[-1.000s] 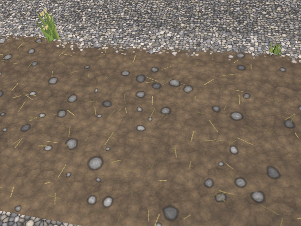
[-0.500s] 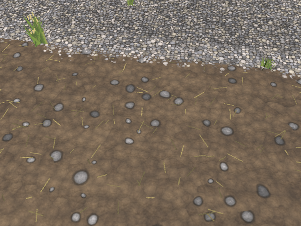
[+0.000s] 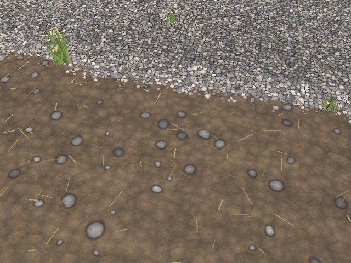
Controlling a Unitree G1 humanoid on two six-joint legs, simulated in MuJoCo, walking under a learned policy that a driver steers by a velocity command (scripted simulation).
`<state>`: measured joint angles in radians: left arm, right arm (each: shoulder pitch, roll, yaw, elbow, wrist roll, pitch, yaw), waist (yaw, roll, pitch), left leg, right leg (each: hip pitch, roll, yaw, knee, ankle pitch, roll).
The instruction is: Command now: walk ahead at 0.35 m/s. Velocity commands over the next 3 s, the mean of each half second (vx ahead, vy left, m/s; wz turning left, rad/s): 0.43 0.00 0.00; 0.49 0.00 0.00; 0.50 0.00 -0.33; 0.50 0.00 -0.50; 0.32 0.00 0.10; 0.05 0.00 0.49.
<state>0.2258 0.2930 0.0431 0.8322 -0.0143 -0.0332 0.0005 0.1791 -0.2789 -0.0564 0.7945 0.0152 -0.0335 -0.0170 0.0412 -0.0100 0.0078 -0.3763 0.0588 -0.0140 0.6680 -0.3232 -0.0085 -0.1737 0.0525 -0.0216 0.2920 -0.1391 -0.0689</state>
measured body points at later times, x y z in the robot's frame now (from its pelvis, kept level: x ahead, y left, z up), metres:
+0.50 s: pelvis +0.19 +0.03 -0.01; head +0.23 +0.04 +0.44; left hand +0.43 +0.26 -0.10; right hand +0.15 -0.25 -0.13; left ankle +0.05 +0.15 -0.75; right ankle +0.37 -0.11 -0.72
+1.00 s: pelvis +0.47 +0.00 -0.01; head +0.50 +0.00 +0.44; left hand +0.47 +0.28 -0.14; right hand +0.68 -0.24 -0.10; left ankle +0.67 +0.16 -0.70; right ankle +0.38 -0.09 -0.75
